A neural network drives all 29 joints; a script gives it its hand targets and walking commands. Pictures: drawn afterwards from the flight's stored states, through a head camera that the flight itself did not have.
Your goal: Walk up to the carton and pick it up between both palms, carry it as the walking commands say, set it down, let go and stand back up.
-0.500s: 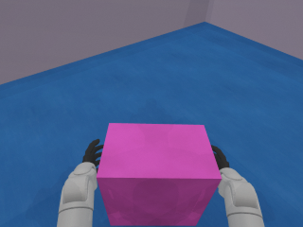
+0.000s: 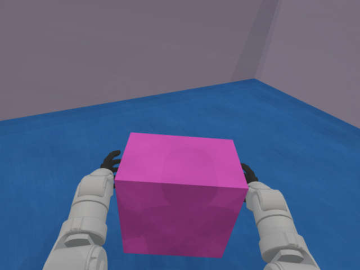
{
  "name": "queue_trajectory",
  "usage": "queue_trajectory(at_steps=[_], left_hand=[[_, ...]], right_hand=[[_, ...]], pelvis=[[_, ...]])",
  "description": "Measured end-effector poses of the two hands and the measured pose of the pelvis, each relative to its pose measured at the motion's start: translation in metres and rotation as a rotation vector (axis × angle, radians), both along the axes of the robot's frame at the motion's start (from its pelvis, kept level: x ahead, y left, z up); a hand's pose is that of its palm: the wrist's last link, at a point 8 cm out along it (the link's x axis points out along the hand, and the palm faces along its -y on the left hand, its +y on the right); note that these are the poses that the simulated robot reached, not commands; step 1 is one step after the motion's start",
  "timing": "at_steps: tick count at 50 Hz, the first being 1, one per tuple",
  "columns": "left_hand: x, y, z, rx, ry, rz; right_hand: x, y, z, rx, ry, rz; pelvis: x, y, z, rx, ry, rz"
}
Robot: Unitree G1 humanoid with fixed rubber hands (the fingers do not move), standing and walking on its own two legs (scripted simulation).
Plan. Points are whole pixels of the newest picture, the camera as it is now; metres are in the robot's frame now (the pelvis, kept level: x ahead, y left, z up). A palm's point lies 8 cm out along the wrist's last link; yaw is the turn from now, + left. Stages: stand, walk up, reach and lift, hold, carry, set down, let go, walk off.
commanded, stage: hold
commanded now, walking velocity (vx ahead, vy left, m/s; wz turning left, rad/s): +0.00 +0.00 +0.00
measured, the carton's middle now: (177, 197) +0.32 +0.03 +0.01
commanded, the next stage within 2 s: set down in 0.36 s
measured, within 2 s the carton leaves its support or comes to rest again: neither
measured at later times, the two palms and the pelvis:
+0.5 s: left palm (124, 164) +0.38 +0.18 +0.05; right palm (253, 185) +0.36 -0.17 +0.04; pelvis +0.11 +0.02 +0.02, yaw +0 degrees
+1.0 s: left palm (117, 188) +0.37 +0.20 -0.03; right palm (237, 206) +0.35 -0.15 -0.04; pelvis +0.09 +0.02 +0.01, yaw +1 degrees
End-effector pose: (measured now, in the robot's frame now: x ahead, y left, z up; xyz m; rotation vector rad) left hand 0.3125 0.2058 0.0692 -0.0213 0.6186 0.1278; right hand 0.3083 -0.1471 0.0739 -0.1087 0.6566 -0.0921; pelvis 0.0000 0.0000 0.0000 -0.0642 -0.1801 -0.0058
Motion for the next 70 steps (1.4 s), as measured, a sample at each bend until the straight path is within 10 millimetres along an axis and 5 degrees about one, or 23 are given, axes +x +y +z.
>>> queue_trajectory(at_steps=[13, 23, 32, 40, 56, 70], left_hand=[[0.030, -0.002, -0.002, 0.109, 0.070, -0.050], [0.065, -0.026, -0.011, 0.058, 0.056, -0.035], [0.025, -0.016, -0.046, -0.088, 0.106, 0.110], [0.015, -0.002, -0.077, -0.024, 0.164, 0.040], [0.077, -0.016, -0.113, 0.006, 0.119, -0.038], [0.058, -0.018, -0.168, -0.015, 0.141, 0.013]], right_hand=[[0.013, -0.001, -0.031, 0.108, 0.066, -0.059], [0.044, -0.024, -0.032, 0.067, 0.053, -0.058], [0.036, -0.016, -0.046, 0.090, 0.108, -0.059], [0.022, -0.002, -0.081, 0.102, 0.164, -0.083], [0.054, -0.014, -0.127, 0.055, 0.118, -0.082], [0.053, -0.017, -0.172, 0.057, 0.140, -0.062]], pelvis=[[0.044, 0.034, 0.004, 0.004, 0.015, -0.028], [0.099, 0.023, 0.015, 0.029, 0.063, 0.012], [0.132, 0.003, 0.028, 0.047, 0.140, 0.006], [0.117, 0.003, 0.026, 0.042, 0.274, 0.013], [0.080, 0.021, -0.001, 0.058, 0.419, 0.000], [0.056, 0.018, -0.025, 0.062, 0.560, -0.004]])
